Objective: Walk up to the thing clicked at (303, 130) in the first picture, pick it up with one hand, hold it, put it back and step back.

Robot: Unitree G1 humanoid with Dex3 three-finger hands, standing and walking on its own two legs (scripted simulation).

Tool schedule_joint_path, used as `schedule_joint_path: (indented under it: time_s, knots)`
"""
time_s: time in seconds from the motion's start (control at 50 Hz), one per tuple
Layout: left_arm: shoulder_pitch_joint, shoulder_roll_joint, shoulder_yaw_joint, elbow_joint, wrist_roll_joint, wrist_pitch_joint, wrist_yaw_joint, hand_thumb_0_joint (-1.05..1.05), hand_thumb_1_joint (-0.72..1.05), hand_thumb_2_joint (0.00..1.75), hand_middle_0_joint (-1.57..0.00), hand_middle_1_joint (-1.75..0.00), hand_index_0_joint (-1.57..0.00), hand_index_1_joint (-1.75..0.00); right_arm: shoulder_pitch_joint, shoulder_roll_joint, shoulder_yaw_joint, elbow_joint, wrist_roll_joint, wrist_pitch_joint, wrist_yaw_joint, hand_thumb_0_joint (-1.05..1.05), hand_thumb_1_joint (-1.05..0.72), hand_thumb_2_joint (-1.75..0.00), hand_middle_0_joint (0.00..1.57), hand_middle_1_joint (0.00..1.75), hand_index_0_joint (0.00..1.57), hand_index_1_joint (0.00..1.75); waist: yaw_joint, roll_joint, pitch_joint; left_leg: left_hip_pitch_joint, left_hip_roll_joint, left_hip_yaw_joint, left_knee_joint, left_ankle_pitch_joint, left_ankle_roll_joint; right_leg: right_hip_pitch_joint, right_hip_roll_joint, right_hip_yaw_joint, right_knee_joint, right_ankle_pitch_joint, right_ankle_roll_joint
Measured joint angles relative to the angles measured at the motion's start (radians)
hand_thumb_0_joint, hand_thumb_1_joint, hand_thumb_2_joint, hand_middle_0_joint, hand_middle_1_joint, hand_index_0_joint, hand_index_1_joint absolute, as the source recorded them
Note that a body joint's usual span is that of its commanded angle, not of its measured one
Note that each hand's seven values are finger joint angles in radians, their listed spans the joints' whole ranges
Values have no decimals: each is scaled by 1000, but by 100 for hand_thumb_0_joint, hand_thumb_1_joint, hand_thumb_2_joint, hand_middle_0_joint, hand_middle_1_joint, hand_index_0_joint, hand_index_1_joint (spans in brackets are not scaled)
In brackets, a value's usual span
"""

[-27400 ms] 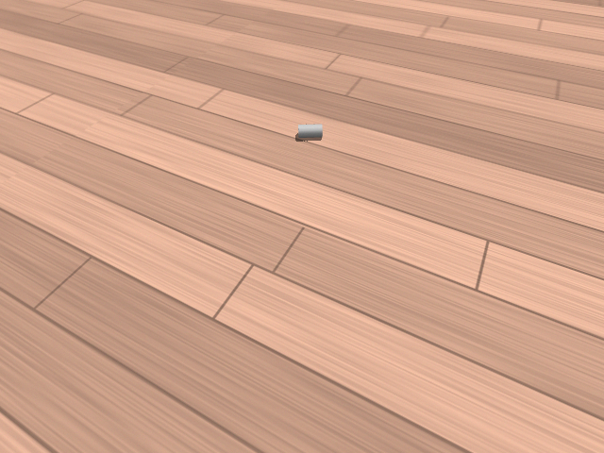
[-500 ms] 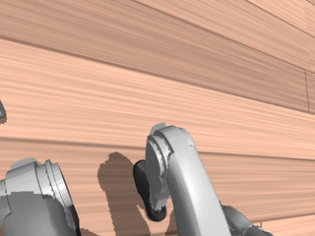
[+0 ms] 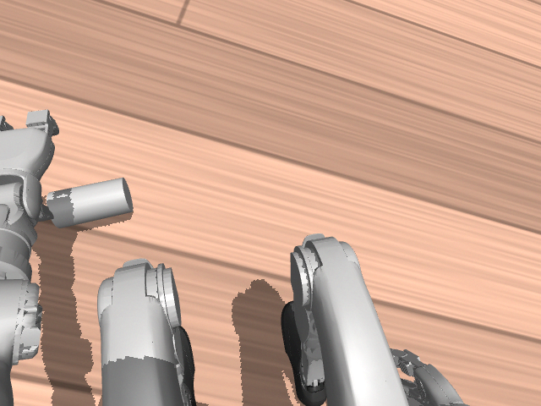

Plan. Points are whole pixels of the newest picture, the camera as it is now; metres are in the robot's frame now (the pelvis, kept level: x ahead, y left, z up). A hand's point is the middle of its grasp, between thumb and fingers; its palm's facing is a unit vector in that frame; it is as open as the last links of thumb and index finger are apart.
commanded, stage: withdraw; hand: left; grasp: from above
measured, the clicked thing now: (92, 202) +0.47 +0.30 -0.31
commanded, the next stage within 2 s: home in 0.42 s
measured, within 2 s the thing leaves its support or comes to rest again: neither
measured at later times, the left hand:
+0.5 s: hand (64, 194) +0.44 +0.30 -0.18, palm faces -0.44 -0.04 -0.90, open 13.9 cm
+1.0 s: hand (5, 226) +0.36 +0.28 -0.01, palm faces -0.34 -0.50 -0.79, open 8.8 cm
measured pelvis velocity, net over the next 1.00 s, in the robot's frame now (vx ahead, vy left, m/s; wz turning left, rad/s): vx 0.00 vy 0.00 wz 0.06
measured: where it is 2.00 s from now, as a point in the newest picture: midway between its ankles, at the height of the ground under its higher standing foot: (245, 386)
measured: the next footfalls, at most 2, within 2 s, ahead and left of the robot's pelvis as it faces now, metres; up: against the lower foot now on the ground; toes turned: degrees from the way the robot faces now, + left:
none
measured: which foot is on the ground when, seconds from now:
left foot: down 0.00-1.00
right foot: down 0.00-1.00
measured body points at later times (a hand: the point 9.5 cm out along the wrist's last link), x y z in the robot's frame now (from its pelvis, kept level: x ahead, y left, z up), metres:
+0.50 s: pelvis -0.01 +0.00 -0.02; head +0.22 +0.07 +0.36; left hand +0.46 +0.30 -0.13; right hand +0.03 -0.28 -0.11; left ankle +0.08 +0.13 -0.31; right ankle +0.10 -0.13 -0.31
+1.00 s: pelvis +0.00 +0.00 +0.11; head +0.19 +0.05 +0.52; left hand +0.37 +0.31 +0.04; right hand +0.15 -0.26 -0.01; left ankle +0.08 +0.13 -0.31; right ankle +0.10 -0.13 -0.31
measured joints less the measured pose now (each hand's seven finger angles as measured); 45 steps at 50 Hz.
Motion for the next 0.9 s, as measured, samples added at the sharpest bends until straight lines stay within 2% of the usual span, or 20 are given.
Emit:
schedule_joint_path:
  time_s: [0.06, 0.1, 0.18, 0.3, 0.44, 0.5, 0.56, 0.64, 0.72, 0.78, 0.9]
  knots:
    - [-11, -11, -33, -5, -16, -16, -74, 0, -51, 101, -9, -101, -8, -101, 3, -3, -5, -19, 16, 21, -31, 0, -90, -90, 20, 30, 20, 30, 9, 4, -4, 39, 0, 13, -43, 12, 1, 33, -4, 8, -34, 8, -3]
    - [-17, -17, -45, -3, -19, -34, -105, 0, -51, 101, -9, -101, -8, -102, 8, -7, -2, -30, 22, 32, -53, 0, -90, -90, 20, 30, 20, 30, 10, 0, -3, 58, -1, 19, -67, 21, 0, 50, -7, 11, -52, 15, -6]
    - [-32, -18, -51, 23, 2, -85, -114, 0, -51, 101, -9, -101, -8, -102, 18, -19, 11, -40, 24, 45, -92, 0, -90, -90, 20, 30, 20, 30, 2, -15, 5, 73, -4, 20, -92, 40, -2, 64, -11, 10, -73, 30, -10]
    - [-65, 14, -32, 124, 79, -151, -37, 0, -50, 101, -9, -101, -8, -102, 30, -34, 36, -33, 1, 49, -123, 0, -89, -90, 20, 30, 20, 30, -33, -41, 26, 40, -10, 9, -71, 61, -6, 37, -12, 2, -57, 49, -13]
    - [-105, 68, 19, 234, 153, -176, 82, 0, -49, 100, -10, -101, -9, -101, 51, -28, 59, -11, -39, 32, -131, 0, -89, -89, 20, 30, 20, 30, -78, -60, 67, -31, -19, -5, 1, 71, -6, -23, -11, -5, 8, 56, -10]
    - [-96, 75, 48, 216, 162, -162, 123, 0, -49, 99, -10, -101, -9, -101, 65, -14, 58, 0, -51, 21, -128, 0, -89, -89, 20, 30, 20, 30, -85, -58, 75, -58, -20, -6, 26, 69, -5, -47, -10, -3, 30, 53, -6]
    - [-71, 64, 72, 155, 152, -133, 141, 0, -49, 99, -10, -101, -10, -100, 82, 6, 49, 9, -51, 16, -121, 0, -89, -89, 20, 30, 20, 30, -82, -47, 66, -76, -20, -1, 36, 62, -2, -66, -9, 2, 42, 46, -3]
    - [-42, 32, 81, 88, 102, -83, 125, 0, -42, 96, -15, -93, -14, -93, 90, 33, 33, 18, -35, 19, -109, 0, -89, -89, 20, 30, 20, 30, -64, -22, 39, -69, -15, 10, 20, 47, 3, -63, -8, 11, 29, 31, 2]
    - [11, -12, 81, -12, 16, -38, 52, 0, -27, 93, -20, -79, -18, -80, 92, 49, 8, 12, -4, 31, -103, 0, -89, -89, 20, 30, 20, 30, -32, 9, 6, -24, -11, 21, -27, 28, 6, -23, -10, 17, -15, 15, 4]
    - [85, -52, 64, -123, -79, -6, -20, 0, -11, 89, -22, -68, -19, -69, 91, 52, -13, -3, 28, 51, -104, 0, -89, -89, 20, 30, 20, 30, 1, 26, -23, 36, -6, 30, -81, 14, 9, 33, -11, 20, -67, 4, 5]
    - [296, -136, 29, -409, -308, 54, -171, 0, 27, 87, -22, -48, -20, -48, 67, 34, -46, -48, 82, 81, -129, 0, -89, -89, 20, 30, 20, 30, 62, 31, -75, 191, 3, 46, -223, 8, 12, 181, -13, 24, -207, 3, 2]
